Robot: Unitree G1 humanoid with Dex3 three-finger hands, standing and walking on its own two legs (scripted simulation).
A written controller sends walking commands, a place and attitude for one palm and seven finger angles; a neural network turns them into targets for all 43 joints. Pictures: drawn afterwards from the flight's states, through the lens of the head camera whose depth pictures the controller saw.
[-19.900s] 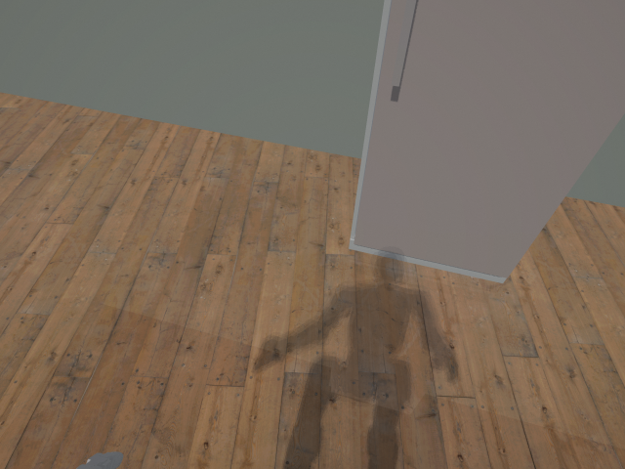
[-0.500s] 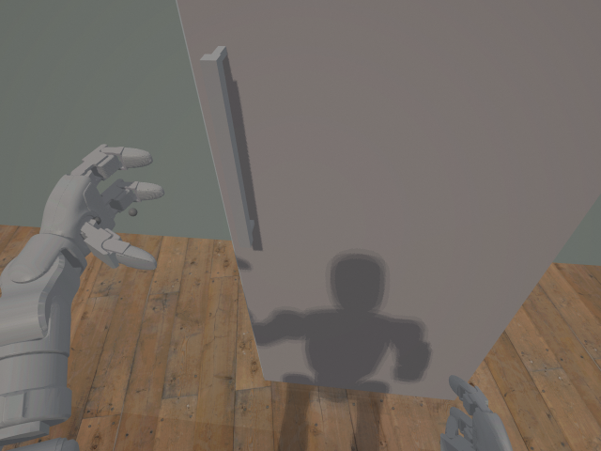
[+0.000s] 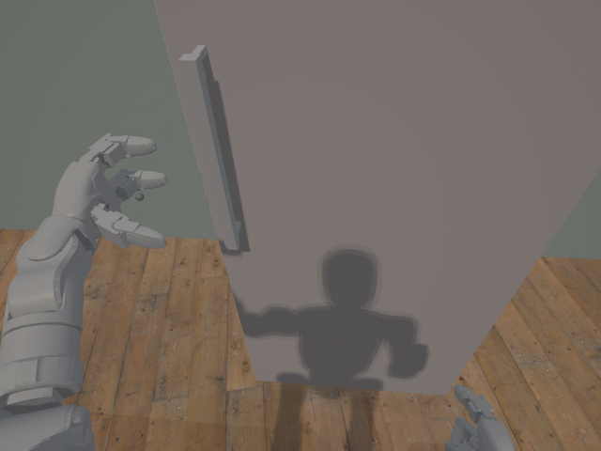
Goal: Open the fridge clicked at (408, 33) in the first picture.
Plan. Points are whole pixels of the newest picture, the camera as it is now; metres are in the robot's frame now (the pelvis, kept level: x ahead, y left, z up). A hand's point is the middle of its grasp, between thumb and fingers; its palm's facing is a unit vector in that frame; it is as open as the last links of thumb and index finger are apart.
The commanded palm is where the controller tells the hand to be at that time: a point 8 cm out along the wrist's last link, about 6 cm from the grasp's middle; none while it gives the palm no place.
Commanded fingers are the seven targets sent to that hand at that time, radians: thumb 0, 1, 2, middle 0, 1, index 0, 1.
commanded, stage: move the hooked fingers beside the handle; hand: left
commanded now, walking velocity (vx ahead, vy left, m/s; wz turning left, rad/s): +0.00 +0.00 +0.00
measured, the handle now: (219, 163) +0.46 +0.15 +0.17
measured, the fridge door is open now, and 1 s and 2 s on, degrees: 0 0 0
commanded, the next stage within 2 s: feel for the door with the fingertips in 1.24 s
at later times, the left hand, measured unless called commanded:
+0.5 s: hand (150, 186) +0.39 +0.23 +0.18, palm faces +0.01 -1.00 -0.01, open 14.0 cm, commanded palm +0.36 +0.28 +0.19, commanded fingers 0.00 -0.50 0.30 -0.30 -1.20 -0.30 -1.20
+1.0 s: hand (153, 188) +0.39 +0.22 +0.18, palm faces +0.01 -1.00 -0.01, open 14.0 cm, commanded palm +0.37 +0.27 +0.19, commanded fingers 0.00 -0.50 0.30 -0.30 -1.20 -0.30 -1.20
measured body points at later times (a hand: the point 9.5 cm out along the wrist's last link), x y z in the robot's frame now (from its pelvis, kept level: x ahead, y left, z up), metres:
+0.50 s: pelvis +0.00 +0.00 +0.00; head -0.01 -0.01 +0.45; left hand +0.39 +0.28 +0.19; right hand +0.13 -0.25 -0.10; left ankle +0.01 +0.11 -0.74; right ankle -0.02 -0.10 -0.74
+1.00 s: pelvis +0.00 +0.01 +0.00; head +0.00 +0.00 +0.45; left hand +0.39 +0.28 +0.18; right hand +0.15 -0.23 -0.09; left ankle +0.01 +0.11 -0.74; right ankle -0.02 -0.10 -0.74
